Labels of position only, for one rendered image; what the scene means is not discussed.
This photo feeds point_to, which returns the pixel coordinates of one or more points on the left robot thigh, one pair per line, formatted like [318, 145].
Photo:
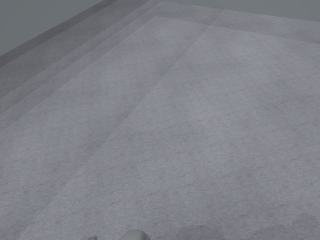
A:
[135, 234]

